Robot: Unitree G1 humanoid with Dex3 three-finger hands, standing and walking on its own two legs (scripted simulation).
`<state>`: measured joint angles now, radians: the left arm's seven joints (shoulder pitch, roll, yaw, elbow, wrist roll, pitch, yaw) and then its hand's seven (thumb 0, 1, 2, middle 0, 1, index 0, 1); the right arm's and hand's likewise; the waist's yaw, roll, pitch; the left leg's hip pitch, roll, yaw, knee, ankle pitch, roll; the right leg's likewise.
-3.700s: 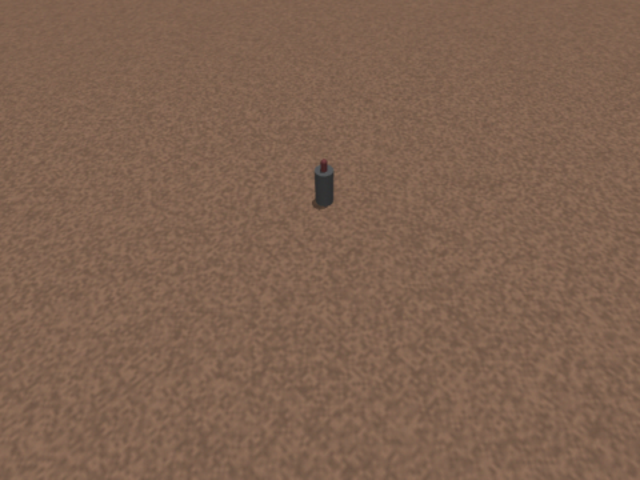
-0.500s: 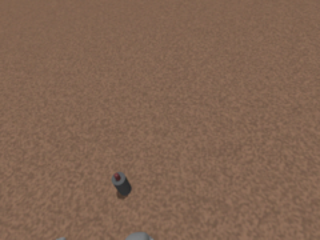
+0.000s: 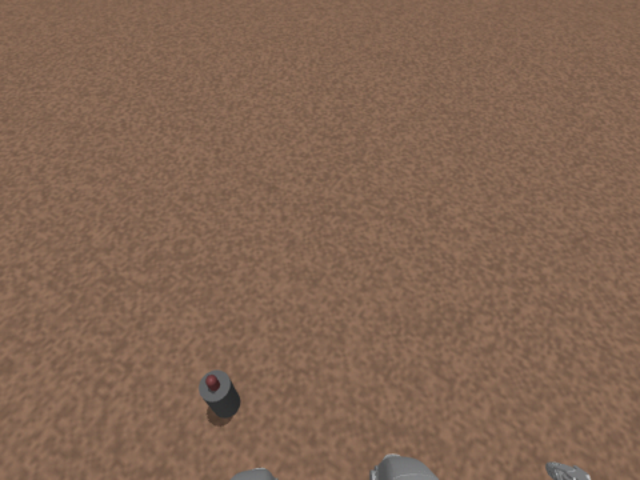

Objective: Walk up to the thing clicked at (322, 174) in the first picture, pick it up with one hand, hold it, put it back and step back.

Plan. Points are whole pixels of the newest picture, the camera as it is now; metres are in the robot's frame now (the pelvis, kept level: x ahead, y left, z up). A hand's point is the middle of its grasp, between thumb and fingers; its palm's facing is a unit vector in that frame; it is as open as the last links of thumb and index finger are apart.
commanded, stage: walk up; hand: left
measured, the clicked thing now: (219, 392) +0.40 +0.28 -0.64
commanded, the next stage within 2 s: stand in 1.22 s
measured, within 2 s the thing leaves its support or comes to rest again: neither
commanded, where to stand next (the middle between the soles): +0.08 -0.01 m, yaw +0 degrees
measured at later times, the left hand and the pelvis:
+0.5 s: hand (153, 477) +0.15 +0.23 -0.13, palm faces -0.04 -0.94 -0.33, open 7.4 cm; pelvis +0.02 -0.01 +0.02, yaw -1 degrees
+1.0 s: hand out of the picture +0.10 +0.25 -0.13, palm faces -0.01 -0.94 -0.33, open 7.4 cm; pelvis +0.03 +0.00 +0.03, yaw -1 degrees
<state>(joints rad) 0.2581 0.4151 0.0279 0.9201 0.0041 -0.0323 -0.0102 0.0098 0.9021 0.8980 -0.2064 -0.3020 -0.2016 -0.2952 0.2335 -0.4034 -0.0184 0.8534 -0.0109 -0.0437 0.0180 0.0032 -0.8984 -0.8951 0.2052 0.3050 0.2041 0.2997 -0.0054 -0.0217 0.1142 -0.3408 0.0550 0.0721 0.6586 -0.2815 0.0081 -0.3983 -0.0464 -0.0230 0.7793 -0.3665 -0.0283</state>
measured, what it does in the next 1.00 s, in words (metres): steps on the spot: right foot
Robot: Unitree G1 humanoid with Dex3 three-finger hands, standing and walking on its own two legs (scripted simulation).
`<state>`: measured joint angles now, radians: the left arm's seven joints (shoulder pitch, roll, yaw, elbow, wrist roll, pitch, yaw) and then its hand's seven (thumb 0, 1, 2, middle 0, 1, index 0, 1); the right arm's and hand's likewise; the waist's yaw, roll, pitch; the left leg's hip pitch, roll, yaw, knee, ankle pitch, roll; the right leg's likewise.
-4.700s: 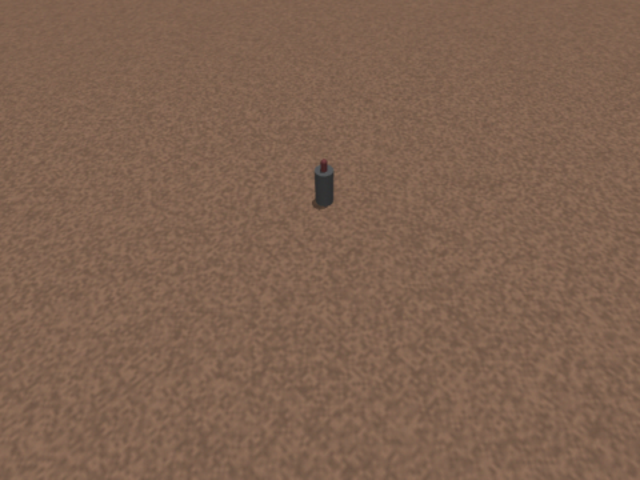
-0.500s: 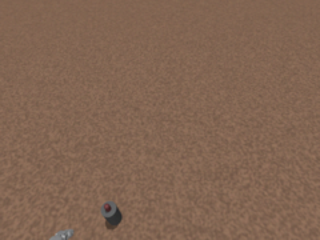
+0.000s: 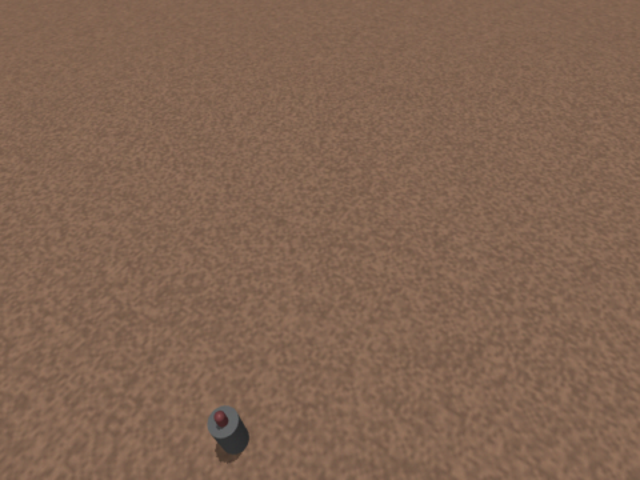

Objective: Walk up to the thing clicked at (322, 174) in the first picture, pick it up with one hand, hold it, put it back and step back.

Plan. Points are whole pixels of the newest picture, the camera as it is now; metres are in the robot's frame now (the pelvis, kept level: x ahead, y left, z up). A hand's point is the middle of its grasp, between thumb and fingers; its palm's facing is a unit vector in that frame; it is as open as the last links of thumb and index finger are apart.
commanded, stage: walk up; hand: left
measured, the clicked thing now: (227, 428) +0.37 +0.29 -0.67
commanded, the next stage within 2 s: stand in 0.22 s
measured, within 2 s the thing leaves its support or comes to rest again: neither
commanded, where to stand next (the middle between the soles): +0.05 +0.00 m, yaw +1 degrees
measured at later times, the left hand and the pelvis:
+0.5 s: hand out of the picture +0.09 +0.25 -0.16, palm faces -0.01 -0.94 -0.34, open 7.4 cm; pelvis +0.01 +0.00 +0.00, yaw +1 degrees
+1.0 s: hand out of the picture +0.09 +0.25 -0.15, palm faces +0.00 -0.94 -0.34, open 7.4 cm; pelvis +0.02 +0.00 +0.00, yaw +1 degrees
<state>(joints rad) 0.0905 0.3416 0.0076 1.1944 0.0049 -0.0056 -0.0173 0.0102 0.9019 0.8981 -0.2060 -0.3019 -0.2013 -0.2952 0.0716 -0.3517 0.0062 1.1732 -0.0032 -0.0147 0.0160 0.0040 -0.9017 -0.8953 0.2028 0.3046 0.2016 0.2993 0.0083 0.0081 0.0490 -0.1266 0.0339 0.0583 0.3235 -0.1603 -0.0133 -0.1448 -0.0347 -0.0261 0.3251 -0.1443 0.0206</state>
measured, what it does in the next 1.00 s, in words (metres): stands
